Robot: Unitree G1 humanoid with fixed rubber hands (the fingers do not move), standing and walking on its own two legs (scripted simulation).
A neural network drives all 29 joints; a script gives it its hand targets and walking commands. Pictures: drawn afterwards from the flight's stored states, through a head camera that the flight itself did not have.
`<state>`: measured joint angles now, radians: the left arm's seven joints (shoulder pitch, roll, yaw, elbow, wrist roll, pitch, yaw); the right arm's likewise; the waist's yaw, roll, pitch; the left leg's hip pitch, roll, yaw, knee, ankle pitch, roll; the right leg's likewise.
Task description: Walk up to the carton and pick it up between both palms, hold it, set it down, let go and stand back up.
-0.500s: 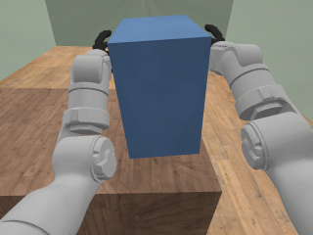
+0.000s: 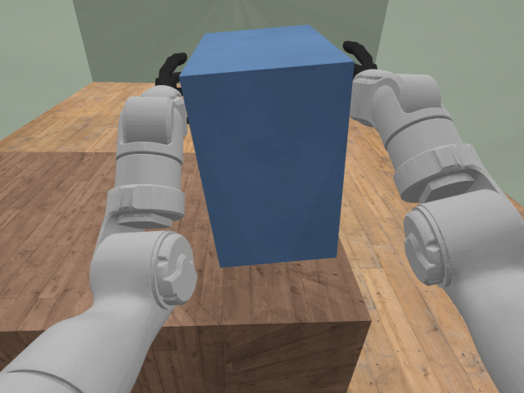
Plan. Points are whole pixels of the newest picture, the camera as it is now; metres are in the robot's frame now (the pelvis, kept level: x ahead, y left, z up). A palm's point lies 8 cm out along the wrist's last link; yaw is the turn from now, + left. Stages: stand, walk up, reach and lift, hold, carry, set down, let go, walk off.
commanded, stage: hold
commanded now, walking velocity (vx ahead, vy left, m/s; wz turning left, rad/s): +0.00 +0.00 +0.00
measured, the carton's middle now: (267, 139) +0.38 +0.00 +0.28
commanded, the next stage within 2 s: set down in 0.54 s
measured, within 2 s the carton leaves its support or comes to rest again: neither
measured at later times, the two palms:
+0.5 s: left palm (163, 101) +0.36 +0.14 +0.34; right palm (359, 91) +0.36 -0.12 +0.36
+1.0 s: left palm (150, 100) +0.40 +0.17 +0.33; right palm (331, 94) +0.39 -0.09 +0.35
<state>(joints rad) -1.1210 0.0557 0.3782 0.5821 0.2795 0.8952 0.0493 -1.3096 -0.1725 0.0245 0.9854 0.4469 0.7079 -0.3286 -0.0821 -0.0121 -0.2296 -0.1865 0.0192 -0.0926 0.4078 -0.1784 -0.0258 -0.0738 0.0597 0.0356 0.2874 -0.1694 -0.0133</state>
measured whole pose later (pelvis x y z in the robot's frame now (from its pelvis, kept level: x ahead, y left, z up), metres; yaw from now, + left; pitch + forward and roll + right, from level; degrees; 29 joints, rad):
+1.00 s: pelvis +0.01 +0.00 +0.00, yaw +1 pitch -6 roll -1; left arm -1.20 0.11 0.48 0.76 0.37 0.65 -0.01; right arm -1.36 -0.06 -0.22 1.18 0.18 0.41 -0.27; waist -0.08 -0.09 -0.13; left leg -0.09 0.01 -0.10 0.36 -0.17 -0.02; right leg 0.02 0.05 0.02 0.26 -0.18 -0.02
